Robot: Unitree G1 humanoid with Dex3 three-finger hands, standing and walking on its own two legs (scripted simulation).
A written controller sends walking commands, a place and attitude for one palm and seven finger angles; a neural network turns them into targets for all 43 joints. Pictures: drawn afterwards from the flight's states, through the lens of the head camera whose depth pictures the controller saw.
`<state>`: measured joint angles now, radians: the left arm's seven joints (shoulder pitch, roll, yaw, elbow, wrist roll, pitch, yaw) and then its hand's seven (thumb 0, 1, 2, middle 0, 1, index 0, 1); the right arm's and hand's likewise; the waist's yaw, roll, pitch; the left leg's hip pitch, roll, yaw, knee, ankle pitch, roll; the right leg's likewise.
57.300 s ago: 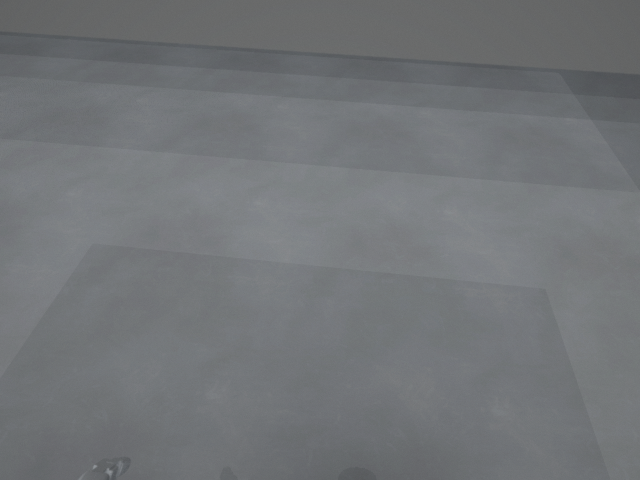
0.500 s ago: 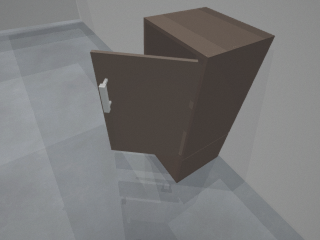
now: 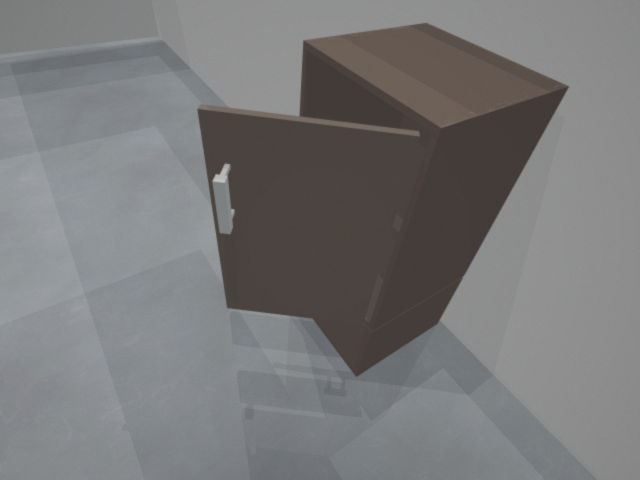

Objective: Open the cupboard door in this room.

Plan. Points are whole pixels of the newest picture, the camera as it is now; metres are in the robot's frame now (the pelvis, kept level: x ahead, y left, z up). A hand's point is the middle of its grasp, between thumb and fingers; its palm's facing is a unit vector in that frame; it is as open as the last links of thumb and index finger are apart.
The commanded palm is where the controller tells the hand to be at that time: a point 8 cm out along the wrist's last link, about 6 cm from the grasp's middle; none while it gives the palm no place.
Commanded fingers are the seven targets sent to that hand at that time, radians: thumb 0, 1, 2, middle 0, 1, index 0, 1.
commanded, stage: shuffle to correct the standing spot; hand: left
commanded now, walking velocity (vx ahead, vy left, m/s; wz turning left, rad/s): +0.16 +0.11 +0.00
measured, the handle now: (226, 199) +0.61 +0.22 -0.02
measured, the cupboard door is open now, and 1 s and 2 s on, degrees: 51 51 51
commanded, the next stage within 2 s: come to a stop and stand still in 0.12 s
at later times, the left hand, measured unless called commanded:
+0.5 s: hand out of the picture +0.12 +0.20 -0.18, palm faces +0.07 -0.98 -0.19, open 7.2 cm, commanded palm none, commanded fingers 0.00 0.90 0.90 -0.20 -0.30 -0.20 -0.30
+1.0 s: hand out of the picture +0.05 +0.17 -0.17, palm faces +0.01 -0.99 -0.15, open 7.4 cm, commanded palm none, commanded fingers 0.00 0.90 0.90 -0.20 -0.30 -0.20 -0.30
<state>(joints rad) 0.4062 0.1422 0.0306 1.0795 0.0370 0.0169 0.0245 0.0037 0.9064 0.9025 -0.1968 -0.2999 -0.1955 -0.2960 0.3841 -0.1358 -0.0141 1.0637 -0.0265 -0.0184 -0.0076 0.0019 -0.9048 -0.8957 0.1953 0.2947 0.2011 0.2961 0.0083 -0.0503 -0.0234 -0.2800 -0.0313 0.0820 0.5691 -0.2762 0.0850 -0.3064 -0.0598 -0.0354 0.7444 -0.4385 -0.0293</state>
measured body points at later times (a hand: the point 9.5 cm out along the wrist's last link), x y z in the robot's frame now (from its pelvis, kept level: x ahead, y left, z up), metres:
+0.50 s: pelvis +0.07 +0.02 +0.00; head +0.07 +0.04 +0.45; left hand +0.11 +0.25 -0.16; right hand +0.05 -0.19 -0.15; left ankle +0.07 +0.10 -0.73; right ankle +0.06 -0.10 -0.73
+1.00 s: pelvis +0.05 +0.01 +0.01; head +0.05 +0.02 +0.46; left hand +0.05 +0.22 -0.16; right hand +0.08 -0.22 -0.14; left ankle +0.07 +0.10 -0.73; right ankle +0.06 -0.10 -0.73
